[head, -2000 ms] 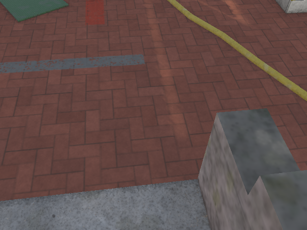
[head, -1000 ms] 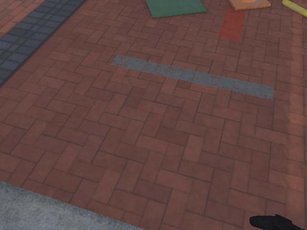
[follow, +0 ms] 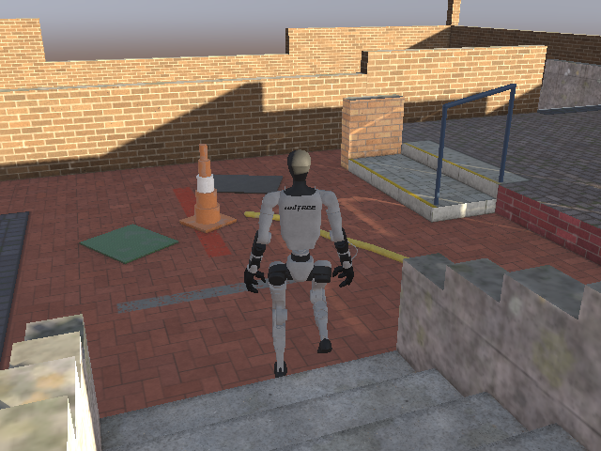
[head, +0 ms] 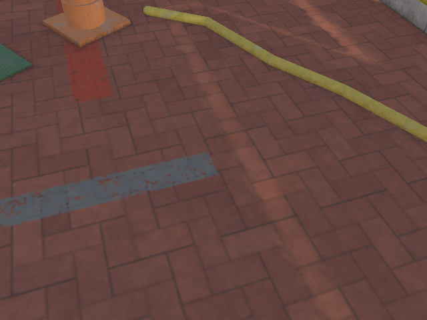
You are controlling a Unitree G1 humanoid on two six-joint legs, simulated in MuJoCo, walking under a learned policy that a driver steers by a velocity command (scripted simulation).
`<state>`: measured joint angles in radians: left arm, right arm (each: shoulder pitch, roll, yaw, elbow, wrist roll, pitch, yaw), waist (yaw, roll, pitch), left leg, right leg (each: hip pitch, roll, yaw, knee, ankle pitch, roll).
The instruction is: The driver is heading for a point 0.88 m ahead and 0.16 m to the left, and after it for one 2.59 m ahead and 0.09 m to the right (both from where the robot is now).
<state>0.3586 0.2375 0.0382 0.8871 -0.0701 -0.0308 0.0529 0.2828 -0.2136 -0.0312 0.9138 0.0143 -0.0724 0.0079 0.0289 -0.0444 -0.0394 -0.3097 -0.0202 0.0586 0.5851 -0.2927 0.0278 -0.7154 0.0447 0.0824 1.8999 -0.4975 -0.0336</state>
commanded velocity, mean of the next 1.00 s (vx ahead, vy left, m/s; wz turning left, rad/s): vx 0.50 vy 0.00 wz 0.24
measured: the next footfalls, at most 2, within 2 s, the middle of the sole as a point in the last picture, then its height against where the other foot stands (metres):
right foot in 0.32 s outside the picture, level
left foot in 0.86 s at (180, 303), level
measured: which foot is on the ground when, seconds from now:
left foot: down 0.00-0.32, up 0.34-0.84, down 0.86-1.00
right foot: up 0.00-0.30, down 0.32-0.88, up 0.90-1.00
